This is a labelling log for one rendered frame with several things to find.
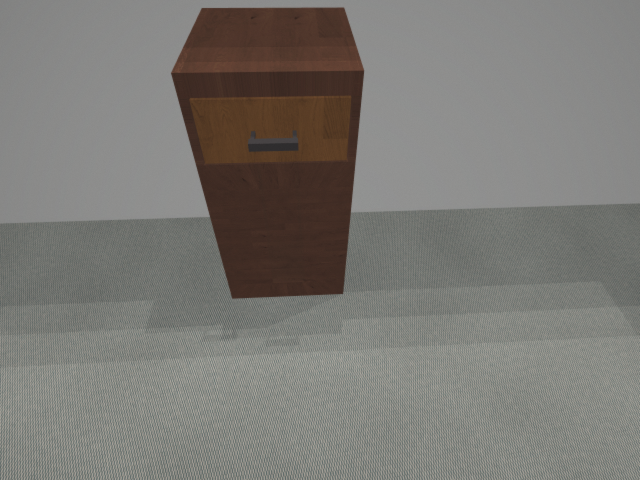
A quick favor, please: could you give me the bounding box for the handle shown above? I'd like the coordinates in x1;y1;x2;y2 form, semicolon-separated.
248;130;298;152

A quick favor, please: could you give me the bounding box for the cabinet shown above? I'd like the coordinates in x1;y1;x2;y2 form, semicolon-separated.
171;8;364;299

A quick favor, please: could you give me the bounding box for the drawer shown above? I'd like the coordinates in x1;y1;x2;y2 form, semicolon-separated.
189;96;351;164

